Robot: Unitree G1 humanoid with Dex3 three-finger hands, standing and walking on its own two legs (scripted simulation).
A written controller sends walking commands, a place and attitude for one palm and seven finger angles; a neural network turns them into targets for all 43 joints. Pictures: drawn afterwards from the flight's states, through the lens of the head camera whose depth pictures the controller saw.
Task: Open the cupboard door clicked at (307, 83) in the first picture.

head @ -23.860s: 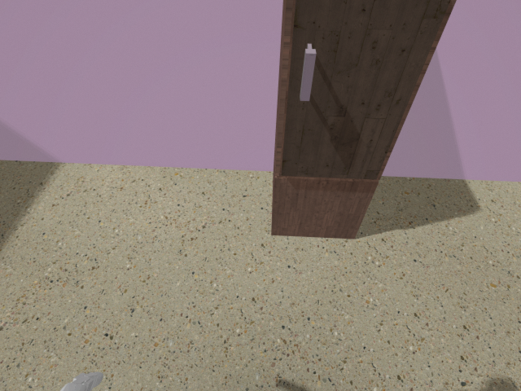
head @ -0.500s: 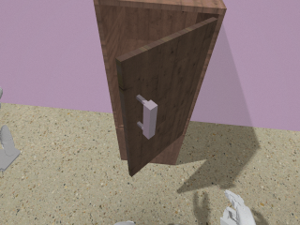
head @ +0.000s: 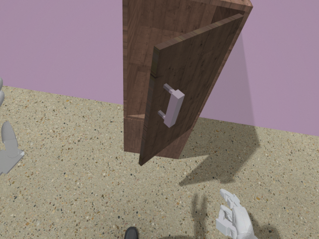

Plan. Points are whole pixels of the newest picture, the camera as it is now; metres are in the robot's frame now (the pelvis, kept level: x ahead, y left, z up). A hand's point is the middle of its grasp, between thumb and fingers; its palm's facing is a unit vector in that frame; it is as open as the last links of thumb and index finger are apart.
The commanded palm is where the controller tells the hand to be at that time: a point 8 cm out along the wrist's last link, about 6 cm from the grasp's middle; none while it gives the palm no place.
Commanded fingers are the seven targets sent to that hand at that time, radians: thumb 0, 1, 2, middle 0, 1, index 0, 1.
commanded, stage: stop stepping back and stand still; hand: left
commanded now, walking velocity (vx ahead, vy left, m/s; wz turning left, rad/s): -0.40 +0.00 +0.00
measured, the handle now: (168, 105) +0.46 +0.02 +0.06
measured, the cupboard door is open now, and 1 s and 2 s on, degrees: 48 48 48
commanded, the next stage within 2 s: let the arm hang, fingers relaxed in 1.10 s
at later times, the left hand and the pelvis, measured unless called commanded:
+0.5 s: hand (10, 210) +0.13 +0.24 +0.16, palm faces +0.37 -0.84 -0.39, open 7.4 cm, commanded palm +0.06 +0.29 +0.17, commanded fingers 0.00 0.90 0.90 -0.20 -0.30 -0.20 -0.30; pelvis -0.10 -0.01 -0.02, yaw -3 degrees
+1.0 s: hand out of the picture +0.09 +0.25 +0.16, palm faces +0.34 -0.82 -0.45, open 7.4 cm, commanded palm +0.03 +0.29 +0.17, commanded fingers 0.00 0.90 0.90 -0.20 -0.30 -0.20 -0.30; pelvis -0.12 +0.00 -0.01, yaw -3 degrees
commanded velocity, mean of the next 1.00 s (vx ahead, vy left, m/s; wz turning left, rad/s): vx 0.07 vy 0.00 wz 0.00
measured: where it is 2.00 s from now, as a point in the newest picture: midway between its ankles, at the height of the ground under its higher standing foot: outside the picture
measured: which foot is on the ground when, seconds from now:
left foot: down 0.00-0.16, up 0.18-0.32, down 0.34-1.00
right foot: up 0.00-0.14, down 0.16-1.00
